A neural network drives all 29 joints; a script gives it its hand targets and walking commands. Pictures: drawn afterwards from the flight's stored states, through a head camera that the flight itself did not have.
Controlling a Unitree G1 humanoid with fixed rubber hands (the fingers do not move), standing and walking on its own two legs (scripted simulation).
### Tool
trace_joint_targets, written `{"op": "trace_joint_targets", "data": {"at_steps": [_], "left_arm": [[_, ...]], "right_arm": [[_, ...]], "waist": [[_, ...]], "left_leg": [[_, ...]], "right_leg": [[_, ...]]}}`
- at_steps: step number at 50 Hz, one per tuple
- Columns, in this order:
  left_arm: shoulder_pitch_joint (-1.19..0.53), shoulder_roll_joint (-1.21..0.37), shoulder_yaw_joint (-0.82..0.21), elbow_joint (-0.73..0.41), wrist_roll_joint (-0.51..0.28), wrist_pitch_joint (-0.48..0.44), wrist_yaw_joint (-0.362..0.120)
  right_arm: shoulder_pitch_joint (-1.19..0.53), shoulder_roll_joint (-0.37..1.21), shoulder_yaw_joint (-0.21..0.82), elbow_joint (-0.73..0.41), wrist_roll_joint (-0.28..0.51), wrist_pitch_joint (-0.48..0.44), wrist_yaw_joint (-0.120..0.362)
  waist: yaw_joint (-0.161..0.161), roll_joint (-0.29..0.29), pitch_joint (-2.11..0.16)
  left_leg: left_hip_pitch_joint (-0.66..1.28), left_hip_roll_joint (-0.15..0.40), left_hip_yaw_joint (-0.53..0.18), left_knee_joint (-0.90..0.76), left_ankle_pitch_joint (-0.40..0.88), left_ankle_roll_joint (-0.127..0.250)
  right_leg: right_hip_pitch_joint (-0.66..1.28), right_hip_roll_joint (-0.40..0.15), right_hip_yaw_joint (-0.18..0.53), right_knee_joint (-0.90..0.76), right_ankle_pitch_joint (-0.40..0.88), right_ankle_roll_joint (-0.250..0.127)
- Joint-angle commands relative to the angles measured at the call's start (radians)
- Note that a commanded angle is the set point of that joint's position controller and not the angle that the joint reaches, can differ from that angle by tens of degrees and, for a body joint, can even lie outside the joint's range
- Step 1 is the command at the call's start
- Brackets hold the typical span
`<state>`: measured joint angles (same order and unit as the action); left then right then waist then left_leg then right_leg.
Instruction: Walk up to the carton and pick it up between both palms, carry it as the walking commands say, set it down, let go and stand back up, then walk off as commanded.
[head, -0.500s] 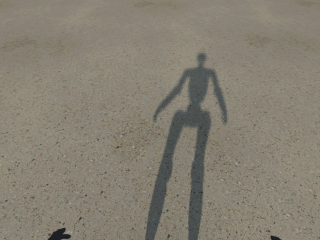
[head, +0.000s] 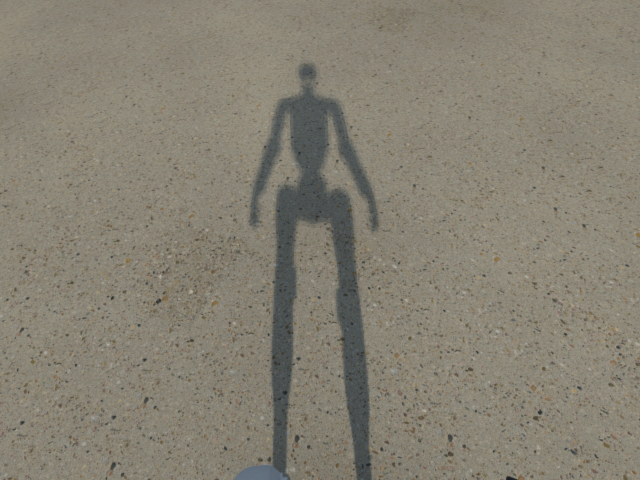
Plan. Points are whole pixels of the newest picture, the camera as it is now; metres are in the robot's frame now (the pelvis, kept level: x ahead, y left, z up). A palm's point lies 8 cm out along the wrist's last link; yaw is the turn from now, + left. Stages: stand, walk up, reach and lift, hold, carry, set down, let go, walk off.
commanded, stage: walk up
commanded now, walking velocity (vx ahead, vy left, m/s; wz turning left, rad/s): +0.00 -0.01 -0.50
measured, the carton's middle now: out of the picture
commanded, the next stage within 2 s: none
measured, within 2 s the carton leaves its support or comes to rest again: neither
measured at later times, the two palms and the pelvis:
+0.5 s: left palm out of the picture +0.11 +0.23 -0.12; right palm out of the picture +0.02 -0.28 -0.10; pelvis -0.01 -0.01 +0.01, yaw -17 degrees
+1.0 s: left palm (258, 453) +0.18 +0.12 -0.13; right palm out of the picture -0.02 -0.35 -0.09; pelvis -0.01 -0.07 +0.00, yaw -29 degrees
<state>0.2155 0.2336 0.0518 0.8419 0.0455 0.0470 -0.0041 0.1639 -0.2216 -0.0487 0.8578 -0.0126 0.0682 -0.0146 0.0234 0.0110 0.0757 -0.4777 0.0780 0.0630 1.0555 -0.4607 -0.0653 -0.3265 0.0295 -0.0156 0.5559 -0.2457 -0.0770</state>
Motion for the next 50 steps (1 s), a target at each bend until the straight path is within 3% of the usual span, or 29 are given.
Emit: {"op": "trace_joint_targets", "data": {"at_steps": [1, 3, 9, 10, 12, 13, 14, 15, 16, 17, 18, 20, 21, 22, 23, 24, 26, 30, 31, 32, 33, 34, 35, 39, 40, 44, 46, 49, 50], "left_arm": [[0.023, 0.162, 0.044, -0.053, -0.011, -0.008, 0.019], [0.074, 0.157, 0.044, -0.031, -0.009, -0.018, 0.02], [0.027, 0.182, 0.059, -0.056, 0.0, -0.003, 0.017], [0.008, 0.182, 0.058, -0.055, 0.003, -0.003, 0.018], [0.014, 0.186, 0.055, -0.053, -0.001, 0.009, 0.01], [0.02, 0.17, 0.053, -0.055, -0.009, 0.008, 0.009], [0.015, 0.132, 0.036, -0.077, -0.007, 0.005, 0.008], [-0.022, 0.084, 0.027, -0.116, 0.001, -0.009, 0.002], [0.038, 0.083, 0.035, -0.11, 0.014, -0.006, 0.002], [0.062, 0.112, 0.049, -0.1, 0.01, 0.005, -0.003], [0.106, 0.13, 0.057, -0.07, 0.009, 0.008, -0.013], [0.085, 0.115, 0.059, -0.05, 0.005, 0.008, -0.023], [0.055, 0.11, 0.042, -0.065, -0.01, 0.012, -0.03], [0.025, 0.104, 0.035, -0.086, -0.014, 0.012, -0.033], [-0.005, 0.106, 0.031, -0.095, -0.017, 0.013, -0.035], [-0.021, 0.089, 0.024, -0.102, -0.017, 0.01, -0.034], [-0.047, 0.074, 0.01, -0.117, -0.022, 0.006, -0.038], [0.013, 0.101, 0.017, -0.099, -0.018, -0.014, -0.026], [0.031, 0.147, 0.038, -0.107, -0.018, -0.024, -0.024], [0.061, 0.228, 0.062, -0.1, -0.018, -0.027, -0.018], [0.118, 0.276, 0.074, -0.088, -0.013, -0.027, -0.012], [0.181, 0.274, 0.068, -0.076, -0.01, -0.029, 0.0], [0.165, 0.225, 0.056, -0.073, -0.006, -0.03, 0.006], [0.045, 0.193, 0.062, -0.091, -0.018, -0.026, 0.019], [0.042, 0.179, 0.059, -0.094, -0.022, -0.029, 0.019], [-0.008, 0.174, 0.054, -0.106, -0.012, -0.016, 0.016], [-0.019, 0.183, 0.059, -0.104, -0.011, -0.015, 0.016], [-0.02, 0.182, 0.051, -0.11, -0.007, 0.001, 0.009], [-0.014, 0.148, 0.044, -0.135, -0.017, -0.005, 0.007]], "right_arm": [[-0.012, -0.101, -0.026, -0.089, -0.002, -0.011, -0.005], [-0.039, -0.076, -0.019, -0.111, 0.002, -0.013, -0.007], [-0.064, -0.068, -0.009, -0.146, 0.013, -0.013, -0.009], [-0.042, -0.06, -0.008, -0.132, 0.014, -0.015, -0.011], [0.015, -0.061, -0.008, -0.109, 0.019, -0.022, -0.021], [0.087, -0.084, -0.013, -0.106, 0.017, -0.028, -0.02], [0.084, -0.142, -0.019, -0.104, 0.001, -0.035, -0.026], [0.097, -0.232, -0.042, -0.1, -0.012, -0.031, -0.034], [0.023, -0.238, -0.031, -0.128, -0.006, -0.027, -0.036], [-0.041, -0.217, -0.03, -0.145, 0.005, -0.027, -0.026], [-0.099, -0.192, -0.021, -0.169, 0.008, -0.029, -0.023], [-0.092, -0.136, -0.011, -0.162, 0.002, -0.041, -0.028], [-0.016, -0.129, -0.009, -0.14, -0.006, -0.047, -0.025], [0.027, -0.139, -0.017, -0.14, -0.007, -0.042, -0.024], [0.069, -0.15, -0.023, -0.131, -0.006, -0.044, -0.022], [0.121, -0.144, -0.029, -0.123, -0.007, -0.047, -0.017], [0.157, -0.167, -0.045, -0.11, -0.012, -0.046, -0.009], [0.156, -0.165, -0.047, -0.143, 0.0, -0.044, -0.001], [0.16, -0.141, -0.039, -0.155, 0.0, -0.047, 0.001], [0.126, -0.124, -0.023, -0.184, 0.005, -0.049, 0.002], [0.085, -0.077, -0.015, -0.224, 0.016, -0.048, 0.004], [0.019, -0.072, -0.012, -0.246, 0.019, -0.038, -0.002], [-0.03, -0.071, -0.015, -0.239, 0.013, -0.025, -0.004], [0.064, -0.088, -0.018, -0.195, 0.012, -0.028, 0.006], [0.072, -0.087, -0.023, -0.194, 0.011, -0.03, 0.003], [0.044, -0.069, -0.009, -0.193, 0.011, -0.018, -0.004], [0.028, -0.059, 0.0, -0.188, 0.016, -0.02, -0.008], [0.108, -0.086, -0.002, -0.153, 0.012, -0.03, -0.024], [0.121, -0.145, -0.011, -0.149, 0.003, -0.037, -0.029]], "waist": [[0.012, -0.079, -0.171], [0.025, -0.125, -0.159], [0.017, -0.124, -0.129], [0.005, -0.16, -0.12], [-0.035, -0.105, -0.112], [-0.064, -0.059, -0.155], [-0.083, 0.114, -0.141], [-0.095, 0.39, -0.124], [-0.041, 0.308, -0.102], [-0.018, 0.292, -0.096], [0.017, 0.196, -0.087], [0.014, 0.096, -0.059], [-0.008, 0.138, -0.044], [-0.019, 0.084, -0.041], [-0.037, 0.115, -0.069], [-0.044, 0.089, -0.075], [-0.067, 0.177, -0.075], [-0.014, 0.19, -0.153], [0.004, 0.079, -0.196], [0.023, -0.08, -0.211], [0.05, -0.31, -0.203], [0.062, -0.248, -0.169], [0.046, -0.206, -0.134], [0.015, -0.249, -0.184], [0.006, -0.218, -0.191], [-0.023, -0.097, -0.131], [-0.031, -0.164, -0.12], [-0.084, -0.112, -0.113], [-0.094, 0.063, -0.096]], "left_leg": [[-0.064, 0.008, -0.027, 0.01, 0.074, -0.02], [-0.067, -0.015, -0.028, -0.06, 0.068, -0.022], [0.066, -0.041, -0.03, -0.317, 0.019, 0.0], [0.106, -0.05, -0.03, -0.363, 0.024, 0.007], [0.277, -0.063, 0.031, -0.526, 0.105, 0.021], [0.385, -0.02, 0.029, -0.654, 0.185, 0.029], [0.441, 0.116, -0.102, -0.763, 0.123, 0.068], [0.41, 0.325, -0.34, -0.856, 0.074, 0.154], [0.291, 0.379, -0.347, -0.888, 0.064, 0.171], [0.226, 0.373, -0.268, -0.89, 0.029, 0.21], [0.17, 0.328, -0.168, -0.87, 0.064, 0.19], [0.177, 0.254, -0.044, -0.804, 0.204, 0.158], [0.232, 0.245, -0.031, -0.791, 0.303, 0.148], [0.284, 0.252, -0.021, -0.761, 0.403, 0.149], [0.359, 0.246, 0.004, -0.733, 0.501, 0.15], [0.36, 0.262, 0.026, -0.714, 0.558, 0.156], [0.391, 0.261, 0.042, -0.696, 0.573, 0.158], [0.347, 0.213, 0.12, -0.515, 0.582, 0.1], [0.253, 0.175, 0.121, -0.44, 0.491, 0.074], [0.094, 0.108, 0.13, -0.339, 0.37, 0.025], [-0.082, 0.022, 0.113, -0.134, -0.097, -0.006], [-0.148, 0.025, 0.045, -0.026, -0.178, -0.012], [-0.126, 0.029, 0.004, 0.034, -0.137, -0.017], [-0.106, 0.026, -0.014, -0.041, -0.016, -0.016], [-0.056, 0.011, -0.001, -0.062, 0.008, -0.015], [0.059, -0.005, -0.005, -0.229, 0.027, 0.006], [0.101, -0.027, 0.017, -0.289, 0.047, 0.014], [0.311, -0.033, 0.037, -0.539, 0.181, 0.019], [0.349, 0.085, -0.097, -0.683, 0.131, 0.038]], "right_leg": [[0.173, -0.24, 0.307, -0.202, 0.256, -0.078], [0.208, -0.229, 0.329, -0.193, 0.422, -0.091], [0.124, -0.199, 0.405, -0.234, 0.218, -0.093], [0.089, -0.185, 0.423, -0.23, 0.201, -0.088], [-0.012, -0.142, 0.422, -0.234, 0.108, -0.049], [-0.045, -0.109, 0.357, -0.18, 0.049, -0.019], [-0.164, -0.024, 0.303, -0.072, -0.06, 0.016], [-0.278, 0.066, 0.122, 0.181, -0.192, 0.058], [-0.264, 0.046, 0.116, 0.394, -0.237, 0.078], [-0.213, 0.018, 0.077, 0.514, -0.194, 0.096], [-0.171, 0.01, 0.067, 0.571, -0.134, 0.106], [-0.158, -0.012, 0.04, 0.586, -0.096, 0.121], [-0.2, -0.018, 0.028, 0.537, -0.099, 0.126], [-0.219, -0.028, -0.009, 0.464, -0.144, 0.133], [-0.211, -0.024, -0.027, 0.38, -0.16, 0.141], [-0.174, -0.041, -0.044, 0.314, -0.183, 0.141], [-0.129, -0.037, -0.078, 0.179, -0.198, 0.142], [0.088, -0.034, -0.116, -0.1, -0.003, 0.118], [0.207, -0.1, -0.038, -0.096, 0.127, 0.081], [0.321, -0.208, 0.116, -0.042, 0.368, 0.03], [0.351, -0.376, 0.34, -0.105, 0.624, -0.064], [0.345, -0.409, 0.392, -0.129, 0.724, -0.127], [0.251, -0.359, 0.361, -0.143, 0.705, -0.121], [0.332, -0.296, 0.208, -0.1, 0.781, -0.091], [0.32, -0.277, 0.203, -0.102, 0.787, -0.086], [0.163, -0.239, 0.228, -0.152, 0.517, -0.086], [0.11, -0.227, 0.269, -0.173, 0.454, -0.081], [-0.023, -0.138, 0.256, -0.095, 0.216, -0.021], [-0.088, -0.076, 0.234, 0.007, 0.111, 0.012]]}}
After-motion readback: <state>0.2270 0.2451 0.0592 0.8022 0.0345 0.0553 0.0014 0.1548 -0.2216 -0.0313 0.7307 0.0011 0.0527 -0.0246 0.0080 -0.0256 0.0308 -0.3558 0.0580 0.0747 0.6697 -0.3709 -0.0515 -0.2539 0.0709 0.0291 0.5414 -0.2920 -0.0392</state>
